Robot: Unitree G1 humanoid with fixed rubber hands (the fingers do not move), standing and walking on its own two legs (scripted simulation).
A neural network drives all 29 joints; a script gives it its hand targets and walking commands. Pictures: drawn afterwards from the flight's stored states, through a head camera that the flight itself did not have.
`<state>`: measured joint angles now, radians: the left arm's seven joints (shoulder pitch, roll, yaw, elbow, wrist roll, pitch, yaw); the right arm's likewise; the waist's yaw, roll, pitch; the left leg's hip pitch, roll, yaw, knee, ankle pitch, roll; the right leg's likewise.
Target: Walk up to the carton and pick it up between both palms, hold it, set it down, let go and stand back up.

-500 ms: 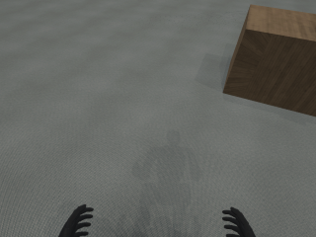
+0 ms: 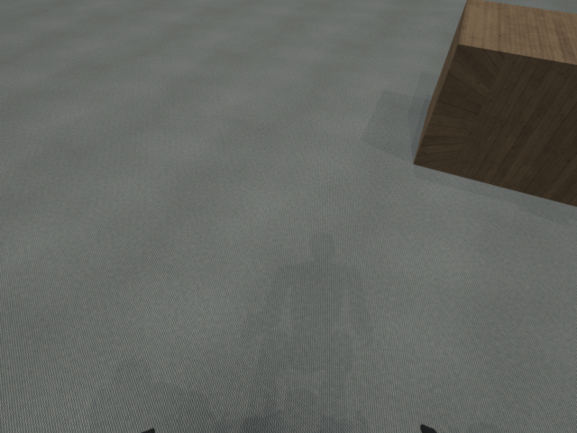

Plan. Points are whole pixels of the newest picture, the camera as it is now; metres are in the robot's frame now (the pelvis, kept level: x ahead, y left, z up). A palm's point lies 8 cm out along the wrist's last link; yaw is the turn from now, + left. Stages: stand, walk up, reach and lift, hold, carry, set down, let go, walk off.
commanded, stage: stand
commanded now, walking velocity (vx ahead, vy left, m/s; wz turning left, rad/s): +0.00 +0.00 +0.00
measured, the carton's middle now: out of the picture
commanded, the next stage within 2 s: none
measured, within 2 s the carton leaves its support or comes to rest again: neither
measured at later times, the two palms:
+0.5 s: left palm out of the picture +0.05 +0.22 -0.12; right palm out of the picture +0.06 -0.23 -0.12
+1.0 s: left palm out of the picture +0.01 +0.21 -0.13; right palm out of the picture +0.00 -0.21 -0.13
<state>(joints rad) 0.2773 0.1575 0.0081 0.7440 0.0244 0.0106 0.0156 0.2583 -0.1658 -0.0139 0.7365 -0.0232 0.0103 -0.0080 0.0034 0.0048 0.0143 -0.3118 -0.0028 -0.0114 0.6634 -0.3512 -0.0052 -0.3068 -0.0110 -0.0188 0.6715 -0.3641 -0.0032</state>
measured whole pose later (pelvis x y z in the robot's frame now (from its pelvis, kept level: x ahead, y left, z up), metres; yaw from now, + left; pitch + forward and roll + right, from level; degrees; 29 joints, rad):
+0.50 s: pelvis +0.01 +0.00 +0.01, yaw +0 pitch -1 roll +0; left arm 0.28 0.14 0.03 0.91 0.02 0.00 0.03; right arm 0.27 -0.15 -0.03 0.91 -0.02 0.00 -0.03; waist 0.00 0.00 0.04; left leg -0.24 0.00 -0.01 0.57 -0.32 -0.01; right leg -0.24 0.00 -0.01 0.58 -0.33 -0.01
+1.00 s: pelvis +0.01 +0.00 +0.02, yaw -1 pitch -2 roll +0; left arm 0.28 0.11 0.03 1.10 0.01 0.00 0.04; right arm 0.27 -0.11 -0.03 1.11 -0.01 0.00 -0.04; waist 0.00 0.00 0.06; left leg -0.16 0.01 0.00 0.48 -0.28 -0.01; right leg -0.16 0.00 -0.01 0.48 -0.28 0.00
